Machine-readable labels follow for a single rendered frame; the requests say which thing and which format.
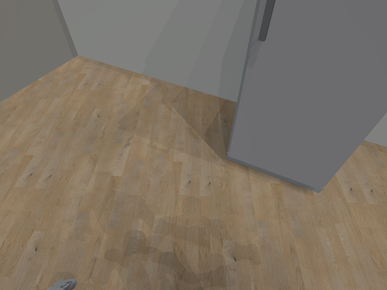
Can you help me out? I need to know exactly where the fridge door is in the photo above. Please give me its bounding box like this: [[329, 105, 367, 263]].
[[229, 0, 387, 190]]

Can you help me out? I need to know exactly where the handle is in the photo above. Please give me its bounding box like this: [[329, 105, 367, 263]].
[[258, 0, 275, 42]]

